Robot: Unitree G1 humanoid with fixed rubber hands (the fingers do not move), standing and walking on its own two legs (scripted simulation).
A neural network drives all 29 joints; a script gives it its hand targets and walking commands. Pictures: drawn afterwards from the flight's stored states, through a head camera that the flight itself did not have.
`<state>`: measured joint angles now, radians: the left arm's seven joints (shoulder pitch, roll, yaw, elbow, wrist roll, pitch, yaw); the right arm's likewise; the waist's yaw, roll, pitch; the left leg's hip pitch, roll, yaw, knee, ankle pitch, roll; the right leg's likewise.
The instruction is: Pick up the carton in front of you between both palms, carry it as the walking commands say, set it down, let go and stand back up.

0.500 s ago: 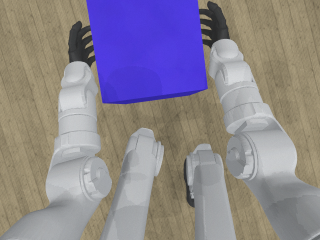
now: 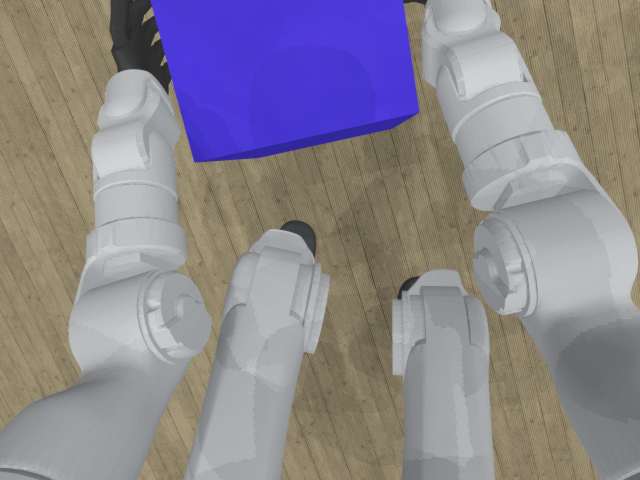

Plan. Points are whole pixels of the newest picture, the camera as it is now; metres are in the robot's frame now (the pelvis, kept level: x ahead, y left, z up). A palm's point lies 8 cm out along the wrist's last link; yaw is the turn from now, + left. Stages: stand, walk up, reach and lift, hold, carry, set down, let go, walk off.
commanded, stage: set down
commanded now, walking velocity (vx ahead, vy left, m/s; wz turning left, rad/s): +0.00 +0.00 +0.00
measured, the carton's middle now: (298, 55) +0.50 +0.15 -0.25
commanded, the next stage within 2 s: none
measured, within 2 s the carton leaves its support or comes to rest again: rests again in 0.36 s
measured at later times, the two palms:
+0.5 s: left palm (164, 87) +0.44 +0.28 -0.19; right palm (451, 7) +0.56 +0.00 -0.19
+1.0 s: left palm (166, 89) +0.44 +0.28 -0.21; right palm (454, 7) +0.56 +0.00 -0.20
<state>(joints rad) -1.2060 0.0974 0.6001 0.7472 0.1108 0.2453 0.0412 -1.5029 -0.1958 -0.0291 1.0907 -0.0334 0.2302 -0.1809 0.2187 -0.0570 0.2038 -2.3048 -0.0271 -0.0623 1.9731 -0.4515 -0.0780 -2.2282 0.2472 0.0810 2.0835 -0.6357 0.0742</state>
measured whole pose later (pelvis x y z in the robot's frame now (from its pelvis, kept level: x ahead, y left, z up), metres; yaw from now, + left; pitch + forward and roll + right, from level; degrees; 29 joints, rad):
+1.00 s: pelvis -0.01 -0.01 -0.02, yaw +1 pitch +39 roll +4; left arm -1.35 0.20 0.59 1.09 0.11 0.08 -0.02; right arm -1.59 -0.29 0.04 1.23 0.02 0.14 -0.06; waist 0.23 -0.06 0.36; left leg -2.28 0.03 -0.03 2.05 -0.45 -0.07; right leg -2.23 0.17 0.03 2.18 -0.62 0.02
